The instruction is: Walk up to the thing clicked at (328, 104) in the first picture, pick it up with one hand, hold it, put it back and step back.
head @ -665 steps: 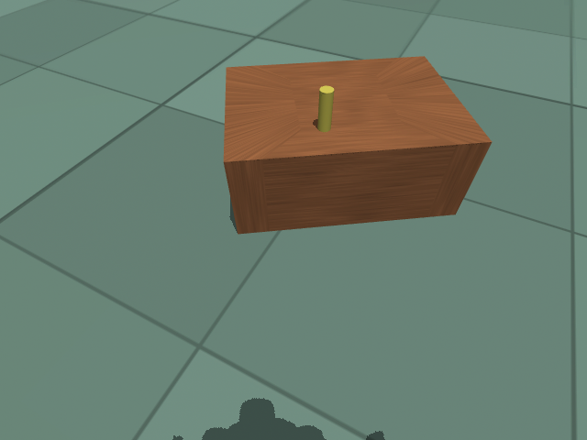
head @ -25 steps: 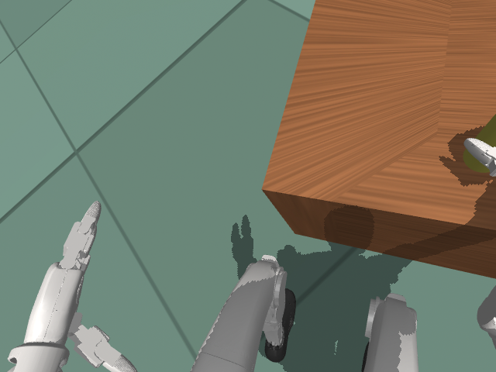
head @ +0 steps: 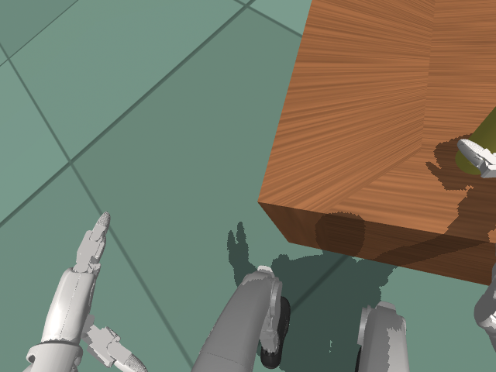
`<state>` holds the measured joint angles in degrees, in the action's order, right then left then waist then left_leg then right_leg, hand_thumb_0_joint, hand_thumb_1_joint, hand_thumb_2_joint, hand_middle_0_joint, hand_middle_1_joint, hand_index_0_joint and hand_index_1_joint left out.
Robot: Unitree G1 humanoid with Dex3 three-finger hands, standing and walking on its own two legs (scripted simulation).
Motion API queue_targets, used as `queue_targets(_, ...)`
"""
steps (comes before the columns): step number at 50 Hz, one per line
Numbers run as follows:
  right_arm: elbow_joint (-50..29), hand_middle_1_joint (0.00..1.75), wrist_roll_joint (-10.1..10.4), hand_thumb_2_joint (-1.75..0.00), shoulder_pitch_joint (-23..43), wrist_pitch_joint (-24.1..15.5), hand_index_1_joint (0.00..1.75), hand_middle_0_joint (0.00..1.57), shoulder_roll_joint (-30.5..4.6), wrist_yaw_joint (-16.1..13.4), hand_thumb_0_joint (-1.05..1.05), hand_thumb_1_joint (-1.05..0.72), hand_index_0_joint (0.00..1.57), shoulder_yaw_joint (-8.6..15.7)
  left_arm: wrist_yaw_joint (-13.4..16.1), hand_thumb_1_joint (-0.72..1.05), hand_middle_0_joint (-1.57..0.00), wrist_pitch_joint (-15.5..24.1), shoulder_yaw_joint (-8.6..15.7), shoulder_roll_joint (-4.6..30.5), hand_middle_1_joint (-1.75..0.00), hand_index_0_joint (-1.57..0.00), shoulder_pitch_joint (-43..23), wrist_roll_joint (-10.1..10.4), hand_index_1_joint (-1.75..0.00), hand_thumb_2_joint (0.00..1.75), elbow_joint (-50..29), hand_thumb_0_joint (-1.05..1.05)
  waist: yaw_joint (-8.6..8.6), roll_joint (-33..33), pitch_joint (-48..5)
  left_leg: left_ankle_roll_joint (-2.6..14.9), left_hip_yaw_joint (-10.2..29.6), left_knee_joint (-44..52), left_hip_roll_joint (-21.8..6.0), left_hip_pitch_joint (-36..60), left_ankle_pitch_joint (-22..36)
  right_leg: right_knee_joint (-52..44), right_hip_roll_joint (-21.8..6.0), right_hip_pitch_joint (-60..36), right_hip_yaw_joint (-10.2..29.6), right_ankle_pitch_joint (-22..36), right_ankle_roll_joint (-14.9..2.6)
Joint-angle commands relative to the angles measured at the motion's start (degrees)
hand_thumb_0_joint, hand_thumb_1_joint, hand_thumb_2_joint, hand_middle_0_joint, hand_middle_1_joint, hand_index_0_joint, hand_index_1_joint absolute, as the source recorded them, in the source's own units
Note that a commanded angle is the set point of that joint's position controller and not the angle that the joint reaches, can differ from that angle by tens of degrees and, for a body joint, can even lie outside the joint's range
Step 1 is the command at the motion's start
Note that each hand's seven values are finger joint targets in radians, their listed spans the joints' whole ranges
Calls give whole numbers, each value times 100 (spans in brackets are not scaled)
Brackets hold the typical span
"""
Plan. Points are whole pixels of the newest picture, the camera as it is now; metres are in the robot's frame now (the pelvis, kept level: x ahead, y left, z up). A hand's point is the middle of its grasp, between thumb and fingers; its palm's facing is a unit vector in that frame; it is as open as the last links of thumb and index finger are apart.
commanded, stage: settle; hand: right
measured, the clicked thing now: out of the picture +0.50 -0.23 -0.03
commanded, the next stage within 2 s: lift in 0.06 s
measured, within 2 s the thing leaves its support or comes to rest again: neither
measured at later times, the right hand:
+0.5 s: hand out of the picture +0.49 -0.24 +0.01, palm faces +0.26 +0.97 +0.00, open 8.8 cm
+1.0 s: hand out of the picture +0.43 -0.22 +0.10, palm faces +0.27 +0.96 +0.00, open 8.8 cm
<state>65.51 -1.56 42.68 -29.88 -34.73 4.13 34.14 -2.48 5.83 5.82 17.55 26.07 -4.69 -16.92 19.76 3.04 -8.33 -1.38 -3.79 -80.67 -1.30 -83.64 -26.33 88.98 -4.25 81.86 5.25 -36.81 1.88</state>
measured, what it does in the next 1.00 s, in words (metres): rises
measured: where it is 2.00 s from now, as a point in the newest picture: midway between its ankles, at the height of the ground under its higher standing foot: (316, 369)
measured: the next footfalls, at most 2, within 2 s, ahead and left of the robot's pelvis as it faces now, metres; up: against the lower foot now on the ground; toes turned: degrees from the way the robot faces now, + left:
none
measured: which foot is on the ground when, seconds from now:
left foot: down 0.00-1.00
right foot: down 0.00-1.00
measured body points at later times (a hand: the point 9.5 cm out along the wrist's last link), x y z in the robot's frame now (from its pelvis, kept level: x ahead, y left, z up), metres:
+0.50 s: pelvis +0.01 +0.00 +0.03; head +0.17 -0.07 +0.44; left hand +0.18 +0.26 +0.10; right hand +0.47 -0.29 +0.01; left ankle +0.10 +0.14 -0.56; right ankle +0.03 -0.13 -0.56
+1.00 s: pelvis +0.03 +0.00 +0.08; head +0.12 -0.04 +0.52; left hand +0.20 +0.27 +0.10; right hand +0.41 -0.27 +0.10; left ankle +0.10 +0.14 -0.56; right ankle +0.03 -0.13 -0.56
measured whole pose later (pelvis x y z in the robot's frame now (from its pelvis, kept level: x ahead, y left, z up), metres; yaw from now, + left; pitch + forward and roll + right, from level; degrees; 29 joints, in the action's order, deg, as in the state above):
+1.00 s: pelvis +0.03 +0.00 +0.08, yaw -2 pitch +18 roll +2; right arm 42.1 3.9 22.3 -25.4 -14.8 -0.3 21.4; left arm -0.6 2.2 6.8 14.0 25.6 -2.2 -0.2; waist 7.9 2.0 -8.1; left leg -1.8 -1.7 -63.0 -2.3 -57.3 -24.0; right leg 67.6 -3.1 53.9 1.7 -32.1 1.5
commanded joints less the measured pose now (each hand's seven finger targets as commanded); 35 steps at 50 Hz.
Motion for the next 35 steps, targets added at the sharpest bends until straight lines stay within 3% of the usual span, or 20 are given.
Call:
queue_targets(1, -1438, 143, 90, -132, 2353, -499, 144, 128, -1302, -1, 0, -28, 132, -29, 144, -57, -5, 246, 852, 1020, -4, -3, 372, 12, -5, 7, -940, 0, -81, -2335, -3302, 327, 10, 745, 295, 2131, 1178, -1403, 202, -2575, -109, 2182, -126)
queue_targets(2, -1456, 143, 105, -132, 2382, -499, 143, 127, -1354, -20, 0, -29, 131, 2, 147, -57, -5, 233, 818, 990, -4, -3, 380, 23, -5, 7, -807, 0, -168, -2273, -3322, 325, 46, 779, 287, 2237, 1167, -1423, 225, -2438, -140, 2057, -140)
queue_targets(4, -1352, 142, 131, -132, 2308, -498, 142, 126, -1346, -22, 0, -30, 131, 32, 158, -57, -5, 230, 791, 975, -4, -3, 320, 25, -5, 7, -700, 0, -151, -2155, -3125, 311, 58, 807, 273, 2256, 1131, -1445, 229, -2271, -147, 1865, -146)
queue_targets(5, -1613, 142, 126, -132, 2397, -526, 142, 125, -1449, -35, 0, -29, 129, 34, 170, -57, -5, 255, 831, 1039, -4, -3, 145, 29, -5, 7, -919, 0, -193, -2214, -3360, 309, 72, 804, 270, 2430, 1202, -1473, 227, -2320, -146, 1914, -155)
queue_targets(6, -1495, 142, 116, -132, 2304, -505, 142, 124, -1415, -36, 0, -27, 128, 41, 185, -57, -5, 248, 911, 1126, -4, -4, 155, 33, -5, 6, -947, 0, -142, -2143, -3397, 302, 64, 841, 273, 2405, 1188, -1484, 211, -2475, -143, 1940, -151)
queue_targets(7, -1402, 143, 95, -134, 2225, -492, 143, 124, -1400, -53, 0, -28, 129, 38, 174, -57, -5, 228, 821, 1054, -4, -3, 216, 8, -5, 7, -884, 0, -235, -2147, -3287, 313, 69, 867, 282, 2448, 1143, -1529, 232, -2372, -160, 1880, -158)
queue_targets(9, -1169, 144, 144, -132, 2116, -487, 144, 130, -1125, -27, 0, -27, 134, -51, 155, -56, -5, 201, 690, 874, -5, -4, 395, 14, -5, 6, -713, 0, -171, -1994, -3023, 294, 94, 961, 277, 2514, 1127, -1551, 246, -2197, -180, 1769, -170)
queue_targets(12, -1569, 148, 107, -135, 2104, -497, 148, 133, -1478, -92, 0, -24, 137, 146, 193, -55, -5, 211, 946, 1120, -4, -4, 295, 19, -5, 6, -908, 0, -260, -2072, -3626, 277, 117, 922, 269, 2803, 1541, -1485, 247, -2587, -196, 2309, -181)
queue_targets(14, -1383, 146, 176, -133, 2000, -466, 146, 131, -839, -38, 0, -23, 136, -182, 135, -55, -5, 192, 707, 824, -5, -4, 432, 16, -5, 6, -684, 0, -224, -2056, -3125, 297, 73, 979, 291, 2625, 1433, -1592, 254, -2446, -199, 2244, -170)
queue_targets(17, -1790, 146, 139, -133, 2073, -488, 146, 132, -1358, -120, 0, -26, 136, 88, 157, -56, -5, 202, 788, 965, -4, -4, 197, 48, -5, 6, -900, 0, -441, -2063, -3525, 297, 97, 1031, 268, 2928, 1394, -1720, 261, -2616, -213, 2148, -152)
queue_targets(19, -1806, 146, 182, -133, 1854, -464, 146, 132, -817, -105, 0, -24, 136, -174, 137, -55, -5, 190, 831, 897, -5, -4, 353, 37, -5, 5, -828, 0, -347, -1980, -3345, 282, 117, 1153, 262, 2976, 1316, -1800, 263, -2623, -226, 1964, -169)
queue_targets(22, -1900, 147, 252, -133, 1683, -440, 147, 133, -709, -135, 0, -26, 137, -176, 150, -55, -4, 170, 758, 806, -4, -4, 450, 69, -5, 6, -452, 0, -460, -1985, -3068, 288, 70, 1238, 276, 2863, 1286, -1965, 260, -2812, -222, 2066, -137)
queue_targets(23, -2266, 147, 253, -133, 1859, -464, 147, 134, -824, -153, 0, -29, 138, -175, 150, -55, -5, 169, 758, 826, -4, -4, 379, 69, -5, 5, -545, 0, -534, -2115, -3283, 294, 61, 1235, 287, 2871, 1371, -1992, 261, -3064, -219, 2258, -120)
queue_targets(26, -2289, 147, 302, -133, 1556, -420, 147, 134, -356, -155, 0, -28, 138, -428, 128, -55, -4, 134, 636, 632, -4, -4, 453, 61, -5, 6, -258, 0, -602, -2058, -3125, 294, 82, 1326, 273, 2967, 1424, -2076, 283, -3117, -264, 2308, -120)
queue_targets(28, -2566, 147, 354, -134, 1559, -416, 147, 134, -439, -200, 0, -27, 138, -322, 162, -56, -4, 120, 687, 734, -4, -4, 372, 56, -5, 6, -81, 0, -682, -1908, -3167, 278, 95, 1382, 260, 3132, 1448, -2154, 285, -3128, -271, 2243, -128)
queue_targets(29, -2617, 147, 356, -134, 1431, -381, 147, 134, -248, -207, 0, -27, 138, -460, 172, -56, -4, 117, 707, 759, -4, -4, 201, 54, -5, 6, -195, 0, -682, -1838, -3187, 280, 67, 1422, 272, 3152, 1450, -2234, 282, -3252, -255, 2266, -126)
queue_targets(30, -2794, 148, 361, -135, 1322, -366, 148, 134, -290, -240, 0, -26, 138, -421, 174, -56, -4, 100, 732, 799, -4, -4, 199, 44, -5, 6, -99, 0, -847, -1932, -3206, 296, 78, 1430, 262, 3246, 1470, -2302, 285, -3361, -265, 2430, -101)
queue_targets(32, -2637, 148, 410, -134, 952, -271, 148, 134, 210, -255, 0, -28, 138, -651, 180, -56, -4, 64, 700, 722, -4, -4, 260, 75, -5, 6, -63, 0, -773, -1609, -3129, 276, 25, 1553, 291, 3347, 1554, -2405, 290, -3502, -246, 2553, -112)
queue_targets(33, -3110, 148, 437, -135, 1073, -275, 148, 135, 78, -278, 0, -27, 139, -640, 193, -57, -4, 40, 770, 789, -4, -3, 308, 99, -5, 6, 65, 0, -863, -1711, -3115, 283, 43, 1603, 266, 3452, 1534, -2479, 293, -3536, -267, 2515, -102)
queue_targets(35, -3100, 148, 457, -135, 841, -184, 149, 134, 350, -320, 0, -26, 139, -790, 217, -57, -4, 10, 806, 811, -4, -3, 257, 112, -5, 6, 98, 0, -872, -1506, -3126, 261, 41, 1713, 269, 3650, 1674, -2565, 302, -3745, -279, 2703, -109)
